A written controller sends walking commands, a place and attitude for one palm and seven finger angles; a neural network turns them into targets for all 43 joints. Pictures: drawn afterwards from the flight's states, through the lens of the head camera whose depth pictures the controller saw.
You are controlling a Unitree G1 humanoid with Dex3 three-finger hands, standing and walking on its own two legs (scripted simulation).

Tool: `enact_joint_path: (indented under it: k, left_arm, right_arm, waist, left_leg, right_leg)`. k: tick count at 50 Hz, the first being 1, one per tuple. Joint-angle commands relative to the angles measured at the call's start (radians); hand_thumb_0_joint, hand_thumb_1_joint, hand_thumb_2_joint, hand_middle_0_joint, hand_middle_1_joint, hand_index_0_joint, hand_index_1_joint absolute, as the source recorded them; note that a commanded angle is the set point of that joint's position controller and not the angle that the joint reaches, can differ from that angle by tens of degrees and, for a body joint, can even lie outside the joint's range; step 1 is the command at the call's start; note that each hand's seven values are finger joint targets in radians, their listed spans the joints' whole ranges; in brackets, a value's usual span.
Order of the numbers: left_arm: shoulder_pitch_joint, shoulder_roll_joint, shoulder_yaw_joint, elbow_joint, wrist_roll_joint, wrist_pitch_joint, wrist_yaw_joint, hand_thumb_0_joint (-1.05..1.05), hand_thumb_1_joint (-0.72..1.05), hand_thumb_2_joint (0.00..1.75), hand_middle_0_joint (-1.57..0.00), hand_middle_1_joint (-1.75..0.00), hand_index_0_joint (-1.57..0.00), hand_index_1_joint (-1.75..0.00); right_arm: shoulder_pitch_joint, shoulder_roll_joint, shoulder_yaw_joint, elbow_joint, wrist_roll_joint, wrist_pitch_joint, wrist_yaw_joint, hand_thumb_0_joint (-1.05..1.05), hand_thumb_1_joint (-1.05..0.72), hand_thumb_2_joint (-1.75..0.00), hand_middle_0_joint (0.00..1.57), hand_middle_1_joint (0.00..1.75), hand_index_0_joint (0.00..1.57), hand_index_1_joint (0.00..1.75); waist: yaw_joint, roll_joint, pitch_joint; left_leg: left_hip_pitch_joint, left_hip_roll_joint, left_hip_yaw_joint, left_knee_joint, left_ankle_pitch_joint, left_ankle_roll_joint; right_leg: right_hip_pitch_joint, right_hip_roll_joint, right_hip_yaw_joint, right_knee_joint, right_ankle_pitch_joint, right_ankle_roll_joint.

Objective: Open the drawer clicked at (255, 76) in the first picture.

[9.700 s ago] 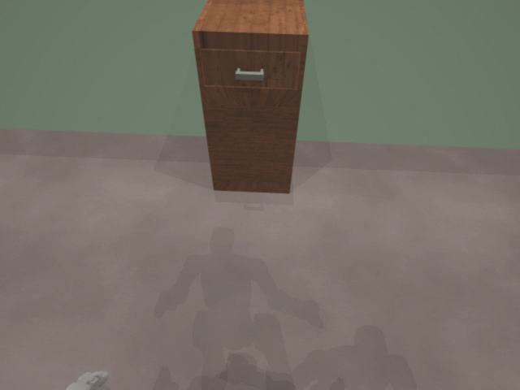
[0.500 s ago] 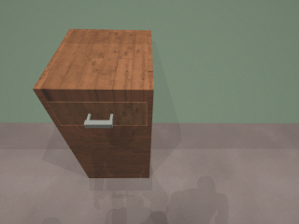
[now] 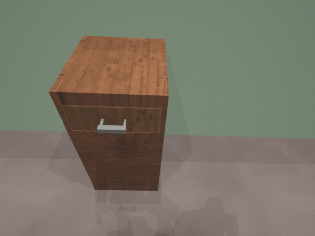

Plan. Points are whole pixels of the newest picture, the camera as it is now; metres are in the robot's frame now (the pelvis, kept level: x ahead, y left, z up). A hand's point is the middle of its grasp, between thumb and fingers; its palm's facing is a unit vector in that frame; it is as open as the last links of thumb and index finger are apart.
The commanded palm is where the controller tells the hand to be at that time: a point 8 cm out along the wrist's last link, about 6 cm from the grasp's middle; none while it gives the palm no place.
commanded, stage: raise the hand with hooked fingers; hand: left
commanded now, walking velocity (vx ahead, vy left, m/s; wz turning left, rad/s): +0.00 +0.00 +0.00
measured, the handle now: (112, 125) +0.51 +0.21 -0.09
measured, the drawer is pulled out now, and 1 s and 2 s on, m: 0.00 0.00 0.00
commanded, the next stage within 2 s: move the hooked fingers above the handle in 1.94 s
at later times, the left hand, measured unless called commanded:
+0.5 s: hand (85, 231) +0.15 +0.19 -0.08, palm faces -0.12 -0.22 -0.97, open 8.8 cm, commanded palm +0.15 +0.22 -0.01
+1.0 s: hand (78, 184) +0.24 +0.22 +0.00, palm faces -0.02 -0.09 -1.00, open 11.8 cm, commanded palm +0.22 +0.22 +0.06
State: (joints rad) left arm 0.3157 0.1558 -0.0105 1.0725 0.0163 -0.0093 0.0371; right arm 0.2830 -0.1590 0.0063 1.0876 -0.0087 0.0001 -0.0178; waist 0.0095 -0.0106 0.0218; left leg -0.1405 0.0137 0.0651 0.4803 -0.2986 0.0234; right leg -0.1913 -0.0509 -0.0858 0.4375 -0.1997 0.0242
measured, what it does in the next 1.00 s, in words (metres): stands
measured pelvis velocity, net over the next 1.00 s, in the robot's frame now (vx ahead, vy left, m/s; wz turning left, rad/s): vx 0.02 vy -0.03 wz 0.04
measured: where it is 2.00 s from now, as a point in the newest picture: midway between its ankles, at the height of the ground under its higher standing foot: outside the picture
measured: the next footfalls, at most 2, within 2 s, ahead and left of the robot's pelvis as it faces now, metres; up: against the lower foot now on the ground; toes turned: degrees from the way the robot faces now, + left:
none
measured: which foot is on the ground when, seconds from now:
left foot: down 0.00-1.00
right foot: down 0.00-1.00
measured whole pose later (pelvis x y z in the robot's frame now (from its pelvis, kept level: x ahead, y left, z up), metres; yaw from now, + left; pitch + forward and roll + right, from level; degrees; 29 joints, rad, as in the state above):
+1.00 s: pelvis +0.02 -0.03 -0.02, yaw +2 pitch +7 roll +1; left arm 0.31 0.39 -0.03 -0.06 1.02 -0.01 0.29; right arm 0.16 -0.23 0.01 0.59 -0.05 0.09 0.00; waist 0.07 0.04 -0.05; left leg -0.40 0.00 0.03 0.68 -0.41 -0.01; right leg -0.49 0.02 0.02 0.73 -0.37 -0.03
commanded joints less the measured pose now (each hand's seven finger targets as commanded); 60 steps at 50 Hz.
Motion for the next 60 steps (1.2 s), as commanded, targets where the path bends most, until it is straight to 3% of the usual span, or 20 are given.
enact_joint_path:
  k: [1, 2, 3, 4, 5, 6, 7, 11, 14, 15, 18, 21, 23, 28, 32, 35, 39, 44, 51, 60]
  left_arm:
    - [0.064, 0.078, 0.012, -0.023, -0.004, -0.011, 0.007, 0.00, 0.90, 0.90, -0.20, -0.30, -0.20, -0.30]
    - [0.089, 0.128, 0.013, 0.010, 0.009, -0.022, 0.042, 0.00, 0.90, 0.90, -0.20, -0.30, -0.20, -0.30]
    - [-0.710, 0.369, -0.026, -1.526, 0.139, -0.189, 0.050, 0.00, 0.88, 0.89, -0.20, -0.32, -0.20, -0.32]
    - [-0.243, 0.312, 0.000, -1.212, 0.165, -0.080, 0.129, 0.00, 0.85, 0.88, -0.20, -0.33, -0.20, -0.33]
    - [-0.204, 0.207, -0.016, -1.163, 0.107, -0.008, 0.187, 0.00, 0.83, 0.87, -0.21, -0.34, -0.21, -0.34]
    - [0.091, 0.026, -0.120, -0.972, 0.137, 0.084, 0.192, 0.00, 0.81, 0.86, -0.21, -0.36, -0.21, -0.36]
    - [-0.077, 0.032, -0.173, -1.191, 0.162, 0.069, 0.193, 0.00, 0.78, 0.85, -0.21, -0.37, -0.21, -0.37]
    - [-0.062, 0.130, -0.171, -1.116, 0.552, 0.042, 0.285, 0.00, 0.69, 0.81, -0.22, -0.43, -0.22, -0.43]
    - [0.252, 0.112, -0.123, -0.921, 0.788, 0.048, 0.347, 0.00, 0.62, 0.78, -0.22, -0.48, -0.22, -0.48]
    - [0.337, 0.157, -0.059, -0.887, 0.852, 0.036, 0.356, 0.00, 0.60, 0.77, -0.22, -0.50, -0.22, -0.50]
    - [0.266, 0.202, -0.013, -0.979, 0.989, 0.002, 0.375, 0.00, 0.53, 0.74, -0.23, -0.54, -0.23, -0.54]
    - [0.101, 0.257, 0.022, -1.128, 1.085, -0.010, 0.424, 0.00, 0.46, 0.71, -0.23, -0.58, -0.23, -0.58]
    - [0.027, 0.296, 0.054, -1.195, 1.126, -0.023, 0.468, 0.00, 0.41, 0.69, -0.24, -0.62, -0.24, -0.62]
    - [-0.239, 0.350, 0.056, -1.420, 1.118, -0.115, 0.524, 0.00, 0.29, 0.64, -0.24, -0.69, -0.24, -0.69]
    - [-0.246, 0.306, 0.000, -1.375, 1.063, -0.140, 0.499, 0.00, 0.20, 0.60, -0.25, -0.75, -0.25, -0.75]
    - [-0.069, 0.298, 0.021, -1.255, 1.026, -0.024, 0.443, 0.00, 0.13, 0.57, -0.25, -0.80, -0.25, -0.80]
    - [-0.009, 0.346, 0.039, -1.218, 0.988, 0.093, 0.329, 0.00, 0.04, 0.53, -0.26, -0.86, -0.26, -0.86]
    - [-0.039, 0.403, 0.091, -1.314, 1.003, 0.049, 0.289, 0.00, -0.08, 0.48, -0.27, -0.93, -0.27, -0.93]
    - [-0.194, 0.423, 0.131, -1.350, 0.988, -0.051, 0.334, 0.00, -0.24, 0.41, -0.28, -1.03, -0.28, -1.03]
    - [-0.341, 0.437, 0.094, -1.269, 0.966, 0.027, 0.275, 0.00, -0.45, 0.32, -0.30, -1.17, -0.30, -1.17]
  right_arm:
    - [0.059, -0.098, -0.022, -0.023, -0.002, -0.012, -0.004, 0.00, -0.90, -0.90, 0.20, 0.30, 0.20, 0.30]
    - [-0.016, -0.120, -0.015, -0.093, 0.002, -0.033, -0.001, 0.00, -0.90, -0.90, 0.20, 0.30, 0.20, 0.30]
    - [-0.035, -0.251, 0.001, -0.436, 0.072, -0.169, -0.050, 0.00, -0.90, -0.90, 0.20, 0.30, 0.20, 0.30]
    - [-0.124, -0.182, -0.005, -0.384, 0.063, -0.274, -0.090, 0.00, -0.90, -0.90, 0.20, 0.30, 0.20, 0.30]
    - [-0.096, -0.181, -0.033, -0.316, 0.077, -0.311, -0.095, 0.00, -0.90, -0.90, 0.20, 0.30, 0.20, 0.30]
    - [-0.055, -0.124, -0.020, -0.312, 0.086, -0.319, -0.088, 0.00, -0.90, -0.90, 0.20, 0.30, 0.20, 0.30]
    - [-0.090, -0.145, -0.018, -0.402, 0.090, -0.335, -0.082, 0.00, -0.90, -0.90, 0.20, 0.30, 0.20, 0.30]
    - [-0.104, -0.220, -0.035, -0.498, 0.004, -0.331, -0.054, 0.00, -0.90, -0.90, 0.20, 0.30, 0.20, 0.30]
    - [-0.168, -0.218, -0.069, -0.600, -0.038, -0.230, -0.006, 0.00, -0.90, -0.90, 0.20, 0.30, 0.20, 0.30]
    - [-0.175, -0.214, -0.074, -0.616, -0.034, -0.179, 0.014, 0.00, -0.90, -0.90, 0.20, 0.30, 0.20, 0.30]
    - [-0.269, -0.192, -0.061, -0.692, -0.030, -0.049, 0.045, 0.00, -0.90, -0.90, 0.20, 0.30, 0.20, 0.30]
    - [-0.312, -0.179, -0.064, -0.733, -0.036, 0.013, 0.055, 0.00, -0.90, -0.90, 0.20, 0.30, 0.20, 0.30]
    - [-0.283, -0.163, -0.069, -0.735, -0.048, 0.025, 0.051, 0.00, -0.90, -0.90, 0.20, 0.30, 0.20, 0.30]
    - [-0.276, -0.161, -0.084, -0.711, -0.079, 0.020, 0.036, 0.00, -0.90, -0.90, 0.20, 0.30, 0.20, 0.30]
    - [-0.293, -0.175, -0.076, -0.689, -0.086, 0.010, 0.037, 0.00, -0.90, -0.90, 0.20, 0.30, 0.20, 0.30]
    - [-0.293, -0.179, -0.071, -0.700, -0.067, 0.034, 0.039, 0.00, -0.90, -0.90, 0.20, 0.30, 0.20, 0.30]
    - [-0.321, -0.167, -0.033, -0.729, -0.016, 0.063, 0.021, 0.00, -0.90, -0.90, 0.20, 0.30, 0.20, 0.30]
    - [-0.299, -0.153, -0.024, -0.700, -0.035, 0.042, 0.012, 0.00, -0.90, -0.90, 0.20, 0.30, 0.20, 0.30]
    - [-0.258, -0.166, -0.063, -0.651, -0.049, 0.027, 0.005, 0.00, -0.90, -0.90, 0.20, 0.30, 0.20, 0.30]
    - [-0.274, -0.187, -0.077, -0.636, -0.015, 0.045, 0.001, 0.00, -0.90, -0.90, 0.20, 0.30, 0.20, 0.30]
  waist:
    - [-0.005, 0.020, 0.069]
    - [0.015, -0.008, 0.122]
    - [-0.069, 0.353, -0.414]
    - [0.024, 0.394, -0.300]
    - [-0.018, 0.328, -0.203]
    - [-0.015, 0.186, -0.121]
    - [-0.025, 0.135, -0.039]
    - [-0.059, -0.117, -0.007]
    - [0.046, -0.224, 0.028]
    - [0.093, -0.202, -0.012]
    - [0.132, -0.234, -0.094]
    - [0.144, -0.054, -0.149]
    - [0.127, 0.044, -0.272]
    - [0.030, 0.131, -0.429]
    - [-0.014, 0.112, -0.357]
    - [0.023, 0.042, -0.339]
    - [0.074, -0.169, -0.266]
    - [0.091, -0.049, -0.316]
    - [0.056, 0.022, -0.342]
    - [0.063, 0.018, -0.328]
  left_leg:
    - [-0.128, 0.086, -0.101, -0.160, 0.038, 0.006]
    - [-0.182, 0.095, -0.058, 0.015, 0.217, -0.025]
    - [0.125, 0.011, -0.078, -0.120, 0.331, 0.003]
    - [0.115, 0.056, -0.069, -0.144, 0.394, -0.027]
    - [-0.022, 0.055, -0.070, -0.166, 0.199, -0.055]
    - [-0.101, 0.051, -0.093, -0.174, 0.069, -0.035]
    - [-0.163, 0.032, -0.100, -0.149, -0.039, -0.029]
    - [-0.294, -0.010, -0.164, -0.025, -0.194, -0.008]
    - [-0.369, -0.044, -0.096, 0.039, -0.165, -0.019]
    - [-0.383, -0.051, -0.068, 0.048, -0.094, -0.025]
    - [-0.428, -0.066, -0.035, 0.088, 0.006, -0.028]
    - [-0.401, -0.065, -0.037, 0.110, 0.014, -0.022]
    - [-0.337, -0.057, -0.047, 0.167, 0.082, -0.017]
    - [-0.194, -0.055, -0.090, 0.347, 0.113, -0.001]
    - [-0.244, -0.056, -0.104, 0.375, 0.091, 0.003]
    - [-0.296, -0.054, -0.088, 0.308, 0.148, 0.002]
    - [-0.379, -0.056, -0.056, 0.190, 0.090, 0.001]
    - [-0.296, -0.057, -0.043, 0.157, 0.241, 0.002]
    - [-0.219, -0.062, -0.051, 0.151, 0.266, 0.004]
    - [-0.171, -0.050, -0.046, 0.092, 0.304, 0.001]
  right_leg:
    - [0.031, -0.061, 0.082, -0.080, 0.027, -0.031]
    - [-0.016, -0.115, 0.115, 0.004, 0.390, -0.041]
    - [0.089, 0.025, 0.116, 0.093, 0.194, -0.066]
    - [-0.036, 0.035, 0.030, 0.162, -0.034, -0.085]
    - [-0.096, 0.049, -0.008, 0.197, -0.132, -0.064]
    - [-0.146, 0.046, -0.019, 0.179, -0.154, -0.052]
    - [-0.151, 0.041, -0.011, 0.141, -0.112, -0.048]
    - [-0.319, 0.073, 0.057, 0.139, -0.261, -0.061]
    - [-0.327, 0.081, 0.109, 0.088, -0.402, -0.084]
    - [-0.282, 0.088, 0.150, 0.086, -0.365, -0.099]
    - [-0.226, 0.075, 0.199, 0.145, -0.217, -0.114]
    - [-0.235, 0.082, 0.217, 0.194, -0.172, -0.124]
    - [-0.263, 0.090, 0.224, 0.249, -0.070, -0.127]
    - [-0.482, 0.074, 0.252, 0.315, -0.092, -0.110]
    - [-0.533, 0.080, 0.203, 0.330, -0.082, -0.100]
    - [-0.369, 0.091, 0.159, 0.299, 0.042, -0.092]
    - [-0.141, 0.072, 0.196, 0.215, 0.083, -0.068]
    - [-0.018, 0.056, 0.204, 0.226, 0.339, -0.070]
    - [-0.053, 0.050, 0.181, 0.200, 0.317, -0.069]
    - [-0.035, 0.056, 0.128, 0.162, 0.259, -0.069]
